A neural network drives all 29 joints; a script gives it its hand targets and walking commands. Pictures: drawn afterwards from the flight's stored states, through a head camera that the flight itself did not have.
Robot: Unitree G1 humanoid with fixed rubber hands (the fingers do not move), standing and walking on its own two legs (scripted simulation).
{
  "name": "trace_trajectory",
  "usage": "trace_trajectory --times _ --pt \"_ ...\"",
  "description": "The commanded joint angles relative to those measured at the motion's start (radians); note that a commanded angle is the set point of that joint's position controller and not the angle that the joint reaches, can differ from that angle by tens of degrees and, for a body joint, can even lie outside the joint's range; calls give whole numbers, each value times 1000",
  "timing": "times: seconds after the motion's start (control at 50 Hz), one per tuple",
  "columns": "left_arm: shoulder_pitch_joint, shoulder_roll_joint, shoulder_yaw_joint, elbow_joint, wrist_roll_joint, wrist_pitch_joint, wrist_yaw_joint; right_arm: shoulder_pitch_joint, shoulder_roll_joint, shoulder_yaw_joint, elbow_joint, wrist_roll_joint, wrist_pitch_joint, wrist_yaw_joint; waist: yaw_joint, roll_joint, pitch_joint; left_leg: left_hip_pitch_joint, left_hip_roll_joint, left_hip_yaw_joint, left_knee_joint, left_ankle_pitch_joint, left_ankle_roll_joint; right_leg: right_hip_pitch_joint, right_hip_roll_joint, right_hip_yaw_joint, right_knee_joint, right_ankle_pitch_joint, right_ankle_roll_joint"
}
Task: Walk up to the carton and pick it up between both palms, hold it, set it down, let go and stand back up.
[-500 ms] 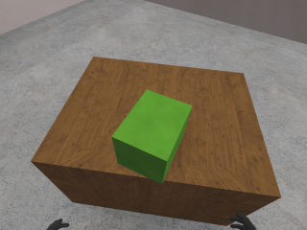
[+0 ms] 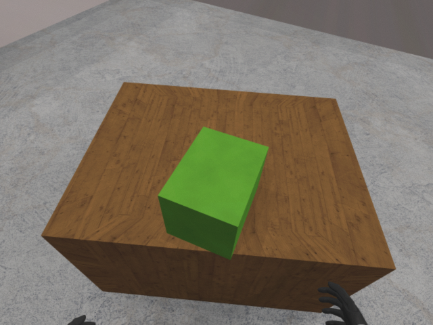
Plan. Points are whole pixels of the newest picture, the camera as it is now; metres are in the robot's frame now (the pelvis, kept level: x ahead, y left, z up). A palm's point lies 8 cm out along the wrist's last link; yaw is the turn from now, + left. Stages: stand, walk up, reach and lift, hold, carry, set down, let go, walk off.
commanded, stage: walk up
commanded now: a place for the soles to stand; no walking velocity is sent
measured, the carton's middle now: (216, 191) +0.44 +0.00 -0.11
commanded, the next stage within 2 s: reach and lift in 1.68 s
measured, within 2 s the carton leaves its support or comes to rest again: neither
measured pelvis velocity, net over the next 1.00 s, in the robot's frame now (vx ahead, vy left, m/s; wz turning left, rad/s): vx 0.03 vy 0.02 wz -0.11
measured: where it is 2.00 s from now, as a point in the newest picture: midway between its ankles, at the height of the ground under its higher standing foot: outside the picture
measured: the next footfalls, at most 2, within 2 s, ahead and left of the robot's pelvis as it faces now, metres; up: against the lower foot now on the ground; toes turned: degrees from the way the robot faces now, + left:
none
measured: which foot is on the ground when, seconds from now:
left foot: down 0.00-1.00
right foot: down 0.00-1.00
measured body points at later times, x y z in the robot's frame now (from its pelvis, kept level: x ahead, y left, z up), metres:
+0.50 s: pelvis +0.02 +0.02 +0.00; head +0.03 +0.01 +0.45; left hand +0.12 +0.29 -0.10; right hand +0.10 -0.26 -0.12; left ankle +0.04 +0.13 -0.73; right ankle -0.01 -0.15 -0.73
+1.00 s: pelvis +0.03 +0.02 -0.01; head +0.04 +0.01 +0.44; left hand +0.16 +0.29 -0.10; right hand +0.13 -0.26 -0.11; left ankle +0.04 +0.13 -0.73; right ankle -0.01 -0.15 -0.73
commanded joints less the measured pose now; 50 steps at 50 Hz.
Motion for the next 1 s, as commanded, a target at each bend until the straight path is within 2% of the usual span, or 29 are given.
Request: trace_trajectory --times 0.0,0.2,0.22,0.26,0.28,0.3,0.32,0.36,0.4,0.42,0.44,0.52,0.58,0.66,0.72,0.78,0.84,0.88,0.92,0.94,0.98 --pt "25 128 47 -75 1 -21 5 -24 -138 -48 -80 -1 -18 -5 -9 13 -41 70 79 -89 -121 -25 63 -86 -44 52 -108 89 -55" --pt "30 136 53 -82 0 -25 4 -9 -136 -45 -66 -4 -17 -4 -13 -8 -29 86 76 -51 -101 -50 55 -128 -43 87 -126 70 -64" --pt "90 139 71 -83 27 -31 14 14 -140 -49 -59 -26 -6 6 -5 14 -45 63 48 -26 -58 -162 65 -101 -57 120 -160 -92 -81" --pt "81 185 88 -81 31 -29 24 21 -104 -45 -69 -34 3 17 -10 -59 16 -9 10 12 28 -181 42 -125 -132 241 -248 -254 -129" --pt "66 195 90 -86 30 -26 28 33 -99 -45 -70 -36 3 20 -13 -76 37 -18 6 11 38 -163 37 -141 -158 278 -267 -277 -147" --pt "46 192 88 -93 30 -24 29 45 -101 -46 -70 -36 -2 22 -20 -86 55 -6 15 1 21 -132 38 -164 -161 274 -265 -255 -149" --pt "30 180 84 -100 28 -24 28 55 -107 -47 -69 -35 -8 22 -27 -85 56 23 26 -10 -12 -101 43 -183 -144 240 -245 -209 -138" --pt "16 151 75 -113 22 -27 23 66 -127 -53 -65 -32 -22 21 -34 -70 35 91 59 -49 -66 -43 61 -208 -81 141 -169 -89 -99" --pt "39 109 65 -117 16 -28 18 68 -165 -63 -59 -21 -26 17 -24 6 13 93 112 -121 -124 -28 97 -178 -3 41 -50 11 -63" --pt "60 94 61 -114 17 -27 20 64 -178 -66 -56 -14 -23 14 -13 38 -7 65 138 -144 -147 -30 120 -127 10 16 -10 38 -53" --pt "75 89 61 -111 16 -27 23 52 -181 -64 -56 -10 -19 12 -4 54 -12 44 147 -137 -154 -12 130 -91 11 7 0 53 -50" --pt "92 109 67 -108 19 -30 34 57 -169 -55 -60 -12 -6 8 -8 49 -69 80 120 -61 -81 163 122 -35 -7 23 1 184 -56" --pt "87 126 71 -114 20 -28 40 65 -166 -53 -62 -15 0 12 -19 50 -114 120 99 -26 -31 229 113 -27 -21 53 20 259 -62" --pt "81 133 73 -124 20 -21 46 50 -161 -53 -73 -15 11 17 -22 48 -101 108 99 -12 -9 203 115 -45 -24 71 36 254 -65" --pt "72 139 76 -129 17 -20 45 31 -160 -53 -85 -17 18 19 -23 23 -64 88 90 3 10 170 105 -73 -31 100 20 249 -73" --pt "64 160 83 -131 16 -22 45 22 -149 -51 -98 -21 22 21 -22 -28 -45 88 64 27 61 151 79 -103 -63 170 -27 251 -100" --pt "40 175 88 -136 15 -19 44 23 -142 -48 -108 -25 21 22 -26 -67 -33 101 51 21 76 113 62 -140 -92 229 -68 206 -128" --pt "26 167 84 -140 15 -19 42 29 -152 -52 -107 -25 16 21 -31 -69 -39 135 63 10 51 129 68 -163 -75 210 -54 204 -119" --pt "16 145 78 -146 14 -20 39 36 -168 -58 -103 -21 11 20 -38 -31 -49 170 93 -8 7 155 89 -181 -32 151 2 204 -90" --pt "14 131 74 -147 14 -19 39 43 -180 -62 -99 -17 9 19 -44 -3 -62 165 118 -26 -27 150 109 -165 -7 112 51 206 -73" --pt "33 104 68 -141 11 -14 41 28 -193 -65 -94 -8 11 16 -32 55 -69 108 183 -59 -98 99 163 -104 29 33 119 150 -47"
